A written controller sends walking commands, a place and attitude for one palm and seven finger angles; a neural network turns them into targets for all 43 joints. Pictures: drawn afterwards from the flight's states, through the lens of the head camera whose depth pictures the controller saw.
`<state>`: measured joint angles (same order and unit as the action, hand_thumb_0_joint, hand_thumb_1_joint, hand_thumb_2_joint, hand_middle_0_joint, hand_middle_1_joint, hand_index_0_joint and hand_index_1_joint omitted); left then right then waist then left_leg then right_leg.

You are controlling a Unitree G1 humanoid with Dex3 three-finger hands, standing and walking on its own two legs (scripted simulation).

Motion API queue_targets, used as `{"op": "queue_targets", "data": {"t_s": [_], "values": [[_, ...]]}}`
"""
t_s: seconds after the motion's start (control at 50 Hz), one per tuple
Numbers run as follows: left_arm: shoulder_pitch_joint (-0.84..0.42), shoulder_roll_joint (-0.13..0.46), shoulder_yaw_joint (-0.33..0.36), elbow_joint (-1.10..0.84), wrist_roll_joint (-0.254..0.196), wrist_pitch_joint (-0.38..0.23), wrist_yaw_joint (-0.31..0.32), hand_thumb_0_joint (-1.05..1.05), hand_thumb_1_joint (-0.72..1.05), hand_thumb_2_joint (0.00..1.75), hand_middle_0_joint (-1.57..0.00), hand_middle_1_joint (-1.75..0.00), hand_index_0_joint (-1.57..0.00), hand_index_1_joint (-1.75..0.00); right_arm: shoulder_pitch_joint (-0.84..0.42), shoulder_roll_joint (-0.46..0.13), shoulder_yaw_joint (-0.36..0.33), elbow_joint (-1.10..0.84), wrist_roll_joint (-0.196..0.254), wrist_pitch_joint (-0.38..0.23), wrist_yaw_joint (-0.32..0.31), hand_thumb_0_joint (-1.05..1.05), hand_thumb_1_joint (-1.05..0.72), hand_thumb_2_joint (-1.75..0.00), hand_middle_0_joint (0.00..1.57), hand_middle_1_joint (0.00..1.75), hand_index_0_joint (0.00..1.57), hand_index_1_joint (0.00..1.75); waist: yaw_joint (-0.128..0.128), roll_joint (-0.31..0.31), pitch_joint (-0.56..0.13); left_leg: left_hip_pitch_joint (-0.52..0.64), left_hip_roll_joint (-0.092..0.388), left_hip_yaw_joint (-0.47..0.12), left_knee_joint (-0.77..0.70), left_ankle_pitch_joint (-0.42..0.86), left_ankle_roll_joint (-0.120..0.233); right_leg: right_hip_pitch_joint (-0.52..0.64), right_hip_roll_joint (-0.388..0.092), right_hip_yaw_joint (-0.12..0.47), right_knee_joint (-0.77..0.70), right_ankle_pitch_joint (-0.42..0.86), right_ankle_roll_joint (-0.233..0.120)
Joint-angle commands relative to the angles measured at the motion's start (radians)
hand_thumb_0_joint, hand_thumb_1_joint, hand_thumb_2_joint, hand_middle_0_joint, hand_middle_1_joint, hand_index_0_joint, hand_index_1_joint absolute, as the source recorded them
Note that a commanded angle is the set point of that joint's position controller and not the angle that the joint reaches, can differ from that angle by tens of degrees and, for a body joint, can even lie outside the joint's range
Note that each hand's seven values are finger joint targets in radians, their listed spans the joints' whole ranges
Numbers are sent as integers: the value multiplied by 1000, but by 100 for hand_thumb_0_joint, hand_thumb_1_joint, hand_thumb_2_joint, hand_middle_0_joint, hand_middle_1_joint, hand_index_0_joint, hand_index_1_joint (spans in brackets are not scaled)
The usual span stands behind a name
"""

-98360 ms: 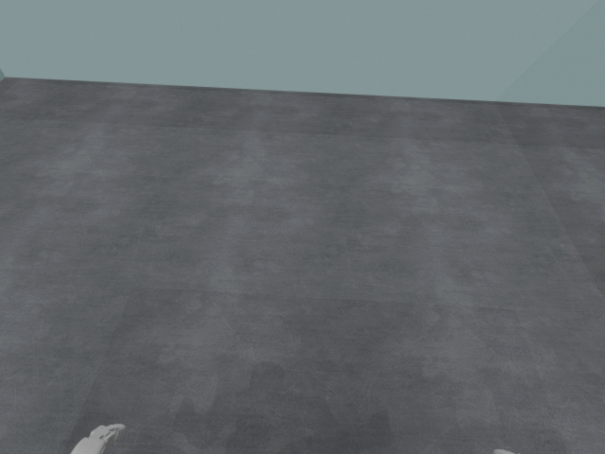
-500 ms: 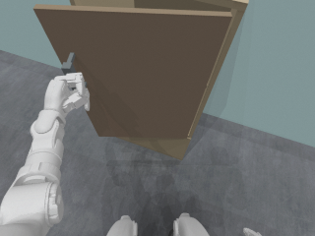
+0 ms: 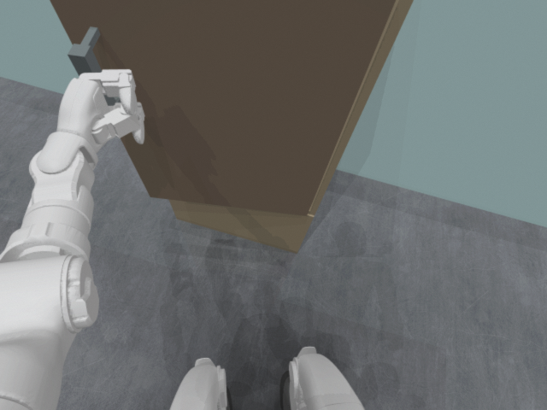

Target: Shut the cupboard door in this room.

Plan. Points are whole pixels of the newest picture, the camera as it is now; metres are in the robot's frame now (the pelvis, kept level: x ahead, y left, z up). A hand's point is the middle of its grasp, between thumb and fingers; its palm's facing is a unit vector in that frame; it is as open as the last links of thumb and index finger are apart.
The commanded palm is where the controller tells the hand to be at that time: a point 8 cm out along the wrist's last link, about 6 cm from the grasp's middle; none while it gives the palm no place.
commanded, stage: push the door shut along its arc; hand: left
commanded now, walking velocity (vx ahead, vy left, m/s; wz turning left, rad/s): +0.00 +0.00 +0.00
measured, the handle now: (102, 78) +0.58 +0.21 +0.08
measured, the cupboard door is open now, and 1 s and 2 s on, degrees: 10 0 0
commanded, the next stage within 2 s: pull the fist back off the door in 0.98 s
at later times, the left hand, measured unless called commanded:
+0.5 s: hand (174, 82) +0.57 +0.10 +0.09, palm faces -0.34 -0.94 -0.01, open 3.1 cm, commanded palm +0.57 +0.15 +0.09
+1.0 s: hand (181, 69) +0.59 +0.09 +0.09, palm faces -0.39 -0.92 -0.02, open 3.1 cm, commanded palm +0.62 +0.10 +0.09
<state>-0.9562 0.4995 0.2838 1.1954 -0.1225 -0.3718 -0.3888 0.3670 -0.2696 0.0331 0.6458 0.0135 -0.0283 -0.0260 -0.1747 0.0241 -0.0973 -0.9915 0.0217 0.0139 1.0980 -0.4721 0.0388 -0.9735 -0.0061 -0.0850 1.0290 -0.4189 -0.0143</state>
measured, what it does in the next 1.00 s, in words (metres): stands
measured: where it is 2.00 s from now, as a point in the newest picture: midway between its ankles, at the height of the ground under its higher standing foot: outside the picture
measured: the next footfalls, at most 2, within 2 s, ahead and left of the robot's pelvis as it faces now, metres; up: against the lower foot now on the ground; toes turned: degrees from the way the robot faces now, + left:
none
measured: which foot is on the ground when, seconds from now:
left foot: down 0.00-1.00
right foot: down 0.00-1.00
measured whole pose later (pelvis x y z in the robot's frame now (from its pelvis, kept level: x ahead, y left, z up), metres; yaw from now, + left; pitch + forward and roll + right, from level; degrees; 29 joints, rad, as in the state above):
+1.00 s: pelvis +0.00 -0.01 -0.03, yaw -1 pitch +29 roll -5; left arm -1.41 0.68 0.23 1.37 -0.03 -0.20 -0.50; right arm 0.40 -0.27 0.05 0.68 -0.02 -0.07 -0.03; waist -0.29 0.04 -0.09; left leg -1.24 0.05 -0.02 1.24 -0.52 0.02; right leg -1.20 0.02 -0.12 1.14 -0.45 -0.03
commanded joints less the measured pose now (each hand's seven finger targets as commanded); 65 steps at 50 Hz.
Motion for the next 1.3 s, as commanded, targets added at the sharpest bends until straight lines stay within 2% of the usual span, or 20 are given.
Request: {"op": "queue_targets", "data": {"t_s": [0.0,0.04,0.12,0.18,0.26,0.4,0.44,0.54,0.58,0.6,0.68,0.78,0.84,0.94,1.06,1.08,1.1,1.14,1.2,1.28], "values": [[-562,167,-4,-194,-10,-50,-30,0,90,90,-130,-150,-130,-150,162,-195,-67,-46,0,-19,-6,0,-90,-90,20,30,20,30,-64,130,-470,414,2,-117,-125,294,-12,78,43,53,-117,165,-20],[-588,201,24,-197,-13,-46,-38,0,90,90,-130,-150,-130,-150,177,-200,-67,-45,-2,-20,-7,0,-90,-90,20,30,20,30,-58,146,-511,436,6,-124,-116,339,-14,74,44,51,-103,187,-23],[-598,229,48,-168,-11,-20,-43,0,90,90,-130,-150,-130,-150,194,-198,-62,-50,-5,-16,-6,0,-90,-90,20,30,20,30,-69,117,-506,383,0,-111,-94,356,-4,96,50,52,-97,218,-20],[-612,266,64,-165,9,-15,-40,0,90,90,-130,-150,-130,-150,205,-201,-63,-51,-6,-11,-1,0,-90,-90,20,30,20,30,-62,141,-510,388,6,-116,-92,367,-10,87,50,52,-93,218,-19],[-631,228,31,-178,11,-8,-47,0,90,90,-130,-150,-130,-150,214,-198,-65,-51,-10,-8,3,0,-90,-90,20,30,20,30,-74,169,-545,435,8,-118,-81,411,-12,65,54,48,-91,239,-19],[-696,276,48,-111,34,32,-50,0,90,90,-130,-150,-130,-150,240,-202,-60,-44,-16,-3,-1,0,-90,-90,20,30,20,30,-100,147,-512,350,5,-106,-58,379,-2,65,57,51,-84,243,-15],[-719,325,81,-110,39,28,-51,0,90,90,-130,-150,-130,-150,249,-207,-59,-45,-17,-4,-6,0,-90,-90,20,30,20,30,-103,138,-539,341,6,-103,-43,404,0,76,59,53,-73,270,-15],[-780,331,64,-138,49,29,-68,0,90,90,-130,-150,-130,-150,258,-204,-61,-40,-21,-10,-8,0,-90,-90,20,30,20,30,-112,188,-595,353,6,-98,-20,431,-1,79,60,57,-57,303,-16],[-766,304,42,-121,46,45,-83,0,90,90,-130,-150,-130,-150,261,-203,-61,-33,-22,-11,-8,0,-90,-90,20,30,20,30,-115,185,-593,357,6,-97,-16,445,-1,78,62,55,-60,320,-18],[-797,282,18,-121,47,54,-89,0,90,90,-130,-150,-130,-150,262,-203,-62,-28,-23,-11,-8,0,-90,-90,20,30,20,30,-134,166,-585,345,5,-97,-11,428,3,73,64,54,-63,315,-14],[-883,310,14,-75,51,80,-97,0,90,90,-130,-150,-130,-150,270,-207,-54,-9,-20,-20,-18,0,-90,-90,20,30,20,30,-162,160,-539,282,4,-91,4,366,10,51,66,59,-69,271,-13],[-955,262,-30,-46,57,95,-102,0,90,90,-130,-150,-130,-150,274,-207,-51,14,-28,-38,-20,0,-90,-90,20,30,20,30,-191,215,-542,317,8,-105,29,385,8,-40,69,42,-50,246,-19],[-991,262,-34,-62,57,95,-107,0,90,90,-130,-150,-130,-150,273,-208,-53,21,-32,-49,-20,0,-90,-90,20,30,20,30,-194,244,-595,342,7,-105,45,408,8,-47,73,40,-38,258,-23],[-1054,261,-52,-57,76,109,-105,0,90,90,-130,-150,-130,-150,279,-210,-49,36,-33,-57,-18,0,-90,-90,20,30,20,30,-210,281,-600,347,12,-113,63,418,8,-98,76,28,-16,245,-25],[-1101,158,-118,-42,73,137,-101,0,90,90,-130,-150,-130,-150,268,-212,-49,63,-37,-76,-18,0,-90,-90,20,30,20,30,-238,302,-570,381,13,-128,62,373,8,-181,79,9,-22,185,-27],[-1110,231,115,-57,4,157,106,0,90,90,-130,-150,-130,-150,345,-189,-32,20,-58,-80,-7,0,-90,-90,20,30,20,30,-195,308,-567,291,34,-144,35,327,-1,-133,66,26,-37,172,-22],[-1054,178,76,-13,36,171,211,0,90,90,-130,-150,-130,-150,335,-184,-30,17,-65,-82,13,0,-90,-90,20,30,20,30,-198,298,-558,260,32,-147,23,286,-7,-134,63,26,-31,145,-17],[-1044,93,66,-11,51,169,333,0,90,90,-130,-150,-130,-150,342,-179,-41,16,-82,-77,36,0,-90,-90,20,30,20,30,-213,237,-527,252,35,-163,9,252,-10,-159,59,15,-26,128,-6],[-1070,69,90,-56,114,114,523,0,90,90,-130,-150,-130,-150,352,-173,-50,9,-113,-70,71,0,-90,-90,20,30,20,30,-210,223,-533,217,21,-153,-1,194,-12,-145,51,20,-36,98,4],[-1103,76,-18,-69,291,6,599,0,90,90,-130,-150,-130,-150,365,-182,-63,23,-136,-56,119,0,-90,-90,20,30,20,30,-226,312,-557,304,19,-169,-11,180,-22,-204,45,18,-28,74,-6]]}}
